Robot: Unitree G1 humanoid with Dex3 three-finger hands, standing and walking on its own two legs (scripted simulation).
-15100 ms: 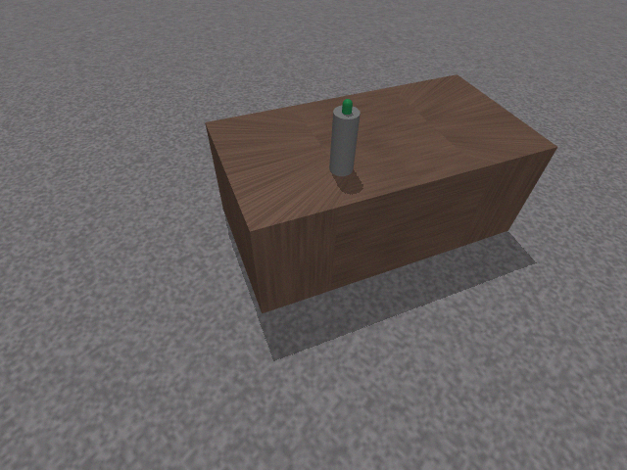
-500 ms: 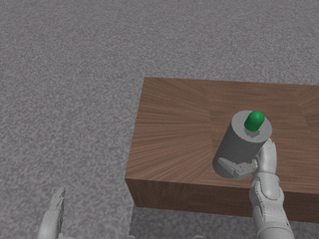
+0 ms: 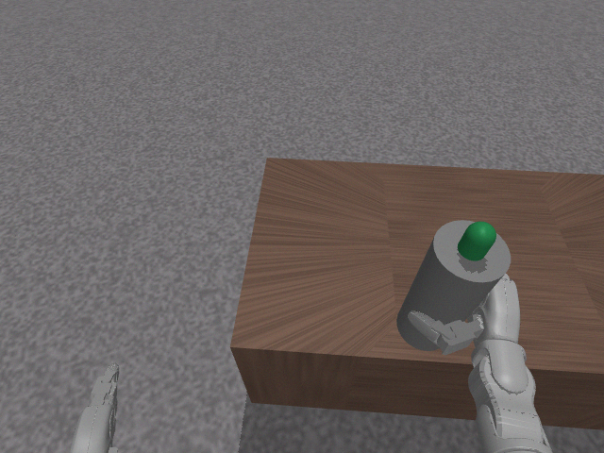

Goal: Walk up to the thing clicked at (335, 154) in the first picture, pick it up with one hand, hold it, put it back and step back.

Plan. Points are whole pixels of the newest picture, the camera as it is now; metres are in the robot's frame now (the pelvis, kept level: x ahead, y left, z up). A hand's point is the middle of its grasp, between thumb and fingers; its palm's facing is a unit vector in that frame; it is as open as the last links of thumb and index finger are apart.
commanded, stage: hold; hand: right
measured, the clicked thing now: (447, 286) +0.32 -0.17 +0.06
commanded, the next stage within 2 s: none
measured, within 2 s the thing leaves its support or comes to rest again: neither
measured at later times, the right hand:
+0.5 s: hand (444, 297) +0.32 -0.17 +0.04, palm faces +0.17 +0.99 +0.00, open 10.9 cm
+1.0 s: hand (442, 294) +0.33 -0.17 +0.04, palm faces +0.16 +0.99 +0.00, open 10.9 cm
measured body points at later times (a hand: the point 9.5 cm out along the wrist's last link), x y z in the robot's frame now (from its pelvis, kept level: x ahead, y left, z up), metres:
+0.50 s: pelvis +0.00 +0.00 +0.00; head +0.04 -0.01 +0.45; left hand +0.15 +0.26 -0.05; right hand +0.31 -0.22 +0.04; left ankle +0.01 +0.14 -0.71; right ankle +0.02 -0.12 -0.71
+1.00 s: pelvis +0.00 +0.00 +0.00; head +0.04 -0.01 +0.45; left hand +0.16 +0.26 -0.05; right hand +0.31 -0.22 +0.04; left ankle +0.01 +0.14 -0.71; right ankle +0.02 -0.12 -0.71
